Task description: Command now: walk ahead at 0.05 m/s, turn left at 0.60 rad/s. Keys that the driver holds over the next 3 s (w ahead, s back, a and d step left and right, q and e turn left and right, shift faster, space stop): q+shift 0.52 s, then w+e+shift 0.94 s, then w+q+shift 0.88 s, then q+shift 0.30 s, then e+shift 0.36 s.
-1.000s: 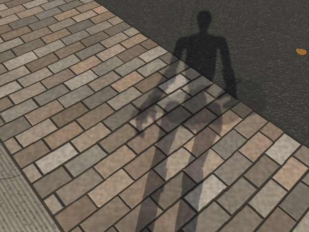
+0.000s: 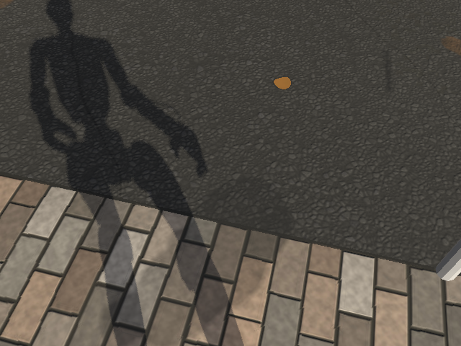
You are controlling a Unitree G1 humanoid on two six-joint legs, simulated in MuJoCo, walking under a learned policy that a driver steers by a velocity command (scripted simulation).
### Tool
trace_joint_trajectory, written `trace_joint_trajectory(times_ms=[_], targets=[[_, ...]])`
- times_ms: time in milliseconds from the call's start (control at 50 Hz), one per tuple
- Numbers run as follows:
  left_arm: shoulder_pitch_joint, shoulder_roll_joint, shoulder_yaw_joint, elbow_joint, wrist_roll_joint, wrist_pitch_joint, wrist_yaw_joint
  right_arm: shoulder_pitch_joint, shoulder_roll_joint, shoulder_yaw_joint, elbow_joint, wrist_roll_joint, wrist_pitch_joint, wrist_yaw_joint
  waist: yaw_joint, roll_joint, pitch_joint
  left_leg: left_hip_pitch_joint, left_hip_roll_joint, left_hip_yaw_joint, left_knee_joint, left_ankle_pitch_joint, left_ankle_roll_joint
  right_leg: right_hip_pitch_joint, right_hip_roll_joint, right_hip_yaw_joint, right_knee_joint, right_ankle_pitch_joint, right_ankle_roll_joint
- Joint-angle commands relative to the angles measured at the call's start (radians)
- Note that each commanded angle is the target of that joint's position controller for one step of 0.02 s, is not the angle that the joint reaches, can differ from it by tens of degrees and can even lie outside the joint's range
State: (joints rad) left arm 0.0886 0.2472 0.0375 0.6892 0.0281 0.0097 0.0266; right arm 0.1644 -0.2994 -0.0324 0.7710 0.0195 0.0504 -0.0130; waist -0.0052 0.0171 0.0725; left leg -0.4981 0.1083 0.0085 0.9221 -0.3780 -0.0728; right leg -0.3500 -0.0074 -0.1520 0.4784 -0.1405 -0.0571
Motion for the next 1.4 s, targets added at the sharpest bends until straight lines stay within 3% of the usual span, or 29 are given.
trace_joint_trajectory(times_ms=[20, 80, 100, 120, 140, 160, 200, 340, 520, 560, 620, 660, 680, 700, 720, 780, 900, 960, 1000, 1020, 1040, 1060, 1080, 1120, 1200, 1260, 1320, 1360, 1400], targets=[[-0.041, 0.167, 0.061, -0.05, -0.012, -0.004, 0.018, 0.03, -0.098, -0.036, -0.065, -0.004, 0.006, 0.007, -0.007, -0.135, -0.178, 0.132, 0.008, 0.03, -0.053, 0.023, 0.028, 0.082, -0.308, 0.151, -0.177, 0.077, -0.17], [-0.062, 0.145, 0.066, -0.028, -0.05, 0.006, 0.02, 0.125, -0.109, -0.058, -0.035, -0.017, 0.005, 0.023, -0.059, -0.087, -0.171, 0.261, -0.054, 0.072, -0.31, 0.131, 0.101, 0.078, -0.261, 0.064, -0.019, -0.012, -0.067], [-0.011, 0.112, 0.064, -0.004, -0.051, 0.015, 0.018, 0.154, -0.153, -0.076, -0.033, -0.026, 0.001, 0.018, -0.057, 0.05, -0.109, 0.304, -0.016, -0.057, -0.457, 0.285, 0.156, -0.02, -0.184, -0.003, 0.162, -0.142, 0.013], [0.007, 0.084, 0.06, -0.037, -0.014, 0.022, 0.017, 0.149, -0.287, -0.104, -0.069, -0.028, -0.008, 0.001, -0.007, 0.359, -0.031, 0.368, 0.218, -0.479, -0.551, 0.584, 0.299, -0.322, -0.012, -0.042, 0.481, -0.488, 0.127], [-0.146, 0.098, 0.06, -0.089, 0.002, 0.015, 0.021, 0.161, -0.297, -0.1, -0.088, -0.064, -0.034, 0.011, -0.078, 0.291, -0.085, 0.323, 0.254, -0.617, -0.638, 0.523, 0.407, -0.399, 0.063, 0.169, 0.643, -0.541, 0.114], [-0.152, 0.118, 0.068, -0.088, -0.018, 0.011, 0.023, 0.12, -0.279, -0.101, -0.095, -0.067, -0.058, 0.017, -0.046, 0.198, -0.087, 0.339, 0.213, -0.544, -0.644, 0.423, 0.37, -0.418, 0.041, 0.229, 0.681, -0.45, 0.088], [-0.097, 0.149, 0.083, -0.044, -0.014, 0.008, 0.036, 0.019, -0.215, -0.092, -0.122, -0.011, -0.063, 0.003, 0.006, 0.1, -0.105, 0.361, 0.143, -0.438, -0.603, 0.382, 0.274, -0.413, 0.009, 0.255, 0.651, -0.286, 0.079], [-0.118, 0.103, 0.068, -0.044, -0.028, -0.021, 0.021, 0.079, -0.188, -0.092, -0.165, 0.003, -0.033, -0.043, -0.009, 0.101, -0.195, 0.477, 0.058, -0.441, -0.537, 0.52, 0.253, -0.365, 0.076, 0.297, 0.481, -0.152, 0.129], [-0.131, 0.137, 0.072, -0.03, -0.037, -0.053, -0.007, 0.035, -0.209, -0.109, -0.24, 0.002, -0.001, -0.041, -0.027, 0.162, -0.182, 0.426, 0.006, -0.598, -0.48, 0.569, 0.25, -0.194, 0.11, 0.33, 0.207, -0.158, 0.137], [-0.065, 0.153, 0.07, -0.005, -0.042, -0.06, -0.026, 0.023, -0.177, -0.092, -0.246, 0.004, -0.004, -0.035, -0.029, 0.16, -0.244, 0.398, -0.001, -0.563, -0.5, 0.238, 0.247, -0.08, 0.07, 0.289, 0.138, -0.13, 0.116], [0.0, 0.108, 0.057, 0.028, -0.05, -0.082, -0.05, 0.07, -0.104, -0.046, -0.203, -0.022, -0.027, -0.008, -0.007, 0.155, -0.155, 0.171, -0.039, -0.534, -0.54, -0.286, 0.251, 0.186, 0.051, 0.194, 0.03, -0.103, 0.066], [0.181, 0.158, 0.06, 0.078, -0.038, -0.11, -0.046, 0.033, -0.026, -0.015, -0.208, -0.037, -0.058, -0.005, 0.056, 0.001, -0.108, 0.043, -0.143, -0.341, -0.196, -0.281, 0.186, 0.289, -0.112, 0.462, -0.12, -0.37, -0.038], [0.259, 0.285, 0.081, 0.093, -0.012, -0.118, -0.055, 0.013, -0.043, -0.022, -0.27, 0.0, -0.084, -0.008, 0.035, -0.236, -0.018, -0.227, -0.218, -0.168, 0.011, -0.231, 0.137, 0.34, -0.288, 0.925, -0.324, -0.719, -0.21], [0.243, 0.267, 0.078, 0.083, -0.019, -0.126, -0.063, -0.061, -0.122, -0.038, -0.278, 0.021, -0.112, -0.014, 0.057, -0.213, 0.088, -0.362, -0.159, -0.166, 0.112, -0.194, 0.124, 0.296, -0.35, 1.098, -0.384, -0.826, -0.274], [0.228, 0.226, 0.067, 0.07, -0.036, -0.127, -0.06, -0.105, -0.159, -0.046, -0.274, 0.02, -0.137, -0.01, 0.064, -0.142, 0.109, -0.365, -0.117, -0.175, 0.128, -0.084, 0.121, 0.283, -0.318, 1.013, -0.357, -0.721, -0.254], [0.301, 0.183, 0.049, 0.077, -0.064, -0.112, -0.047, -0.168, -0.099, -0.038, -0.274, -0.031, -0.183, 0.005, 0.085, -0.133, 0.019, -0.285, -0.1, -0.134, 0.003, 0.075, 0.088, 0.351, -0.176, 0.778, -0.333, -0.44, -0.184], [0.333, 0.165, 0.04, 0.065, -0.071, -0.077, -0.009, -0.261, -0.001, -0.022, -0.289, -0.001, -0.204, 0.031, 0.088, -0.19, -0.01, 0.088, -0.201, -0.054, -0.371, 0.192, 0.011, 0.116, -0.063, 0.635, -0.295, -0.218, -0.161], [0.327, 0.167, 0.041, 0.059, -0.081, -0.07, -0.01, -0.234, -0.05, -0.048, -0.288, 0.029, -0.202, 0.025, 0.051, -0.194, -0.028, 0.3, -0.196, -0.07, -0.47, 0.241, 0.007, 0.045, -0.066, 0.672, -0.243, -0.163, -0.135], [0.28, 0.158, 0.041, 0.035, -0.081, -0.073, -0.016, -0.078, -0.115, -0.08, -0.26, 0.033, -0.199, 0.004, -0.05, -0.184, -0.108, 0.565, -0.142, -0.086, -0.52, 0.216, 0.044, -0.033, -0.037, 0.641, -0.07, 0.072, -0.08], [0.245, 0.118, 0.03, 0.011, -0.064, -0.081, -0.025, 0.126, -0.177, -0.102, -0.231, 0.03, -0.193, -0.013, -0.153, -0.119, -0.255, 0.838, -0.006, -0.188, -0.495, 0.158, 0.106, -0.149, 0.002, 0.563, 0.204, 0.072, -0.035], [0.313, 0.015, -0.004, -0.032, -0.08, -0.097, -0.021, 0.297, -0.248, -0.114, -0.186, -0.007, -0.177, -0.012, -0.16, 0.188, -0.463, 1.147, 0.272, -0.62, -0.55, -0.181, 0.254, -0.424, 0.1, 0.41, 0.543, -0.316, 0.006], [0.329, 0.06, -0.004, -0.045, -0.113, -0.097, -0.009, 0.271, -0.2, -0.105, -0.175, -0.017, -0.172, 0.003, -0.132, 0.308, -0.388, 1.047, 0.348, -0.812, -0.61, -0.364, 0.296, -0.561, -0.001, 0.338, 0.734, -0.377, 0.011], [0.249, 0.116, 0.01, -0.04, -0.103, -0.09, -0.008, 0.232, -0.125, -0.087, -0.174, -0.017, -0.168, 0.001, -0.145, 0.216, -0.217, 0.922, 0.302, -0.674, -0.621, -0.297, 0.274, -0.634, -0.05, 0.304, 0.818, -0.293, 0.013], [0.18, 0.11, 0.015, -0.039, -0.069, -0.08, -0.019, 0.212, -0.075, -0.069, -0.14, -0.035, -0.154, -0.001, -0.118, 0.075, -0.073, 0.744, 0.216, -0.43, -0.669, -0.048, 0.242, -0.614, -0.101, 0.259, 0.84, -0.204, 0.009], [0.092, 0.025, -0.007, -0.113, -0.085, -0.042, -0.049, 0.121, -0.023, -0.049, -0.096, -0.024, -0.158, 0.015, -0.028, 0.081, 0.055, 0.507, 0.176, -0.171, -0.753, 0.22, 0.214, -0.623, -0.176, 0.244, 0.856, -0.161, 0.009], [0.048, 0.053, -0.012, -0.153, -0.07, -0.041, -0.067, 0.02, -0.082, -0.06, -0.094, -0.02, -0.17, 0.008, 0.028, 0.062, 0.096, 0.362, 0.131, 0.026, -0.828, 0.34, 0.189, -0.526, -0.177, 0.219, 0.684, 0.019, 0.037], [-0.066, 0.067, -0.014, -0.175, -0.051, -0.054, -0.093, 0.085, -0.151, -0.076, -0.06, -0.017, -0.174, 0.005, -0.013, -0.038, 0.11, 0.352, 0.094, 0.17, -0.86, 0.523, 0.156, -0.334, -0.106, 0.087, 0.41, 0.181, -0.003], [-0.062, 0.121, 0.009, -0.181, -0.062, -0.057, -0.098, 0.133, -0.218, -0.087, -0.044, -0.025, -0.166, 0.005, 0.017, 0.029, 0.036, 0.465, 0.106, 0.201, -0.736, 1.09, 0.141, -0.19, 0.003, -0.007, 0.363, 0.137, -0.049], [0.14, 0.215, 0.056, -0.151, -0.085, -0.043, -0.094, 0.125, -0.282, -0.099, -0.053, -0.025, -0.141, 0.001, 0.16, 0.135, -0.114, 0.521, 0.141, 0.205, -0.392, 1.534, 0.136, 0.059, 0.085, -0.039, 0.38, -0.006, -0.101]])
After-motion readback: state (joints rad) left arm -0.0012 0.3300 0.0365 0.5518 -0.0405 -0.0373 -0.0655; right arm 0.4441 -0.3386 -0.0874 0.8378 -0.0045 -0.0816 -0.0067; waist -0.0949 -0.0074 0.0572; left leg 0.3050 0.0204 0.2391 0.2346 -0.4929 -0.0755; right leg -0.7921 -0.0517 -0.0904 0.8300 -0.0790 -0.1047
